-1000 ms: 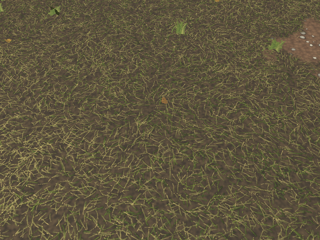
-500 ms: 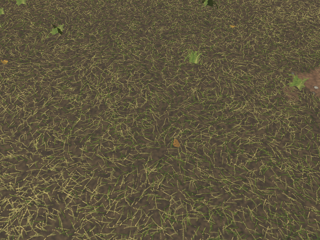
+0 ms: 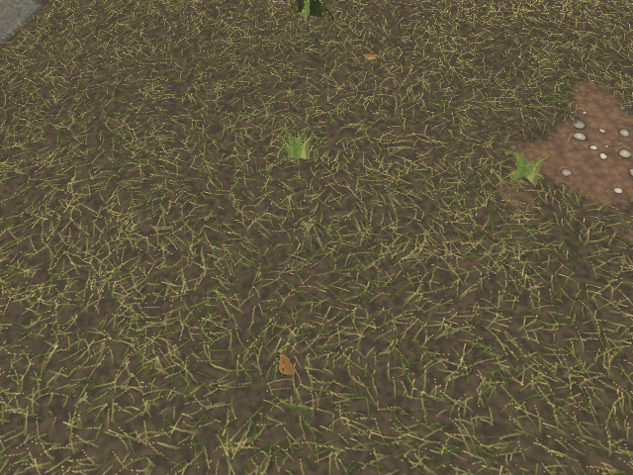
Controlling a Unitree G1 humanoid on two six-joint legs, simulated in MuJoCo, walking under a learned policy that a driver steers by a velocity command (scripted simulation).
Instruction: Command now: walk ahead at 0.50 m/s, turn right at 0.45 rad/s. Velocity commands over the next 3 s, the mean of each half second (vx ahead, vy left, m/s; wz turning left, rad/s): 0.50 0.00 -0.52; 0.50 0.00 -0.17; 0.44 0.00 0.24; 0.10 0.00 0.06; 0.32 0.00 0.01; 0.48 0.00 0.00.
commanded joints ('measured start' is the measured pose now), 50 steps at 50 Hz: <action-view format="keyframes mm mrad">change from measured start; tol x32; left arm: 1 184 144 43 -26 7 -3 14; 50 196 130 29 -104 15 -1 23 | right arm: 1 -87 -136 -21 -138 15 -72 7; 50 -39 -152 -28 -122 22 -18 14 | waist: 1 83 -11 -152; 20 -2 -123 -107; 23 -47 299 -378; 50 83 -83 -120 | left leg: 1 -556 64 -101 211 80 29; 20 -41 -5 -75 -671 393 30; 23 601 425 -807 -746 34 293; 28 101 227 -338 -865 265 198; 42 175 249 -127 -854 484 166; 45 76 158 -23 -489 724 95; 47 -478 -37 -55 102 -141 10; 50 -554 99 -72 135 74 28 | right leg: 1 567 -302 520 -311 35 -219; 19 363 -191 465 -188 130 -94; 24 -325 -39 235 700 -343 64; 44 180 -58 -8 -119 68 5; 47 874 -460 730 -249 -92 -234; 50 531 -354 423 -330 -71 -145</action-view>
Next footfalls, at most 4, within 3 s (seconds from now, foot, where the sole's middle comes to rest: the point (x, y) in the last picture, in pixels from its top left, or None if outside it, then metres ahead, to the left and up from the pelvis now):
0.42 left None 0.42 0.10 -0.76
0.90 right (438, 409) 0.57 -0.23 -0.76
1.44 left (357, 270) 0.94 -0.08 -0.76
1.82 right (457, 280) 0.90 -0.32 -0.76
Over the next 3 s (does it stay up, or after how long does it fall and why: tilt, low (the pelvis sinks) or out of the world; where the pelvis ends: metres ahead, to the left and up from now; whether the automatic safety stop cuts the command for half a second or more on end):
stays up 1.27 -0.29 0.03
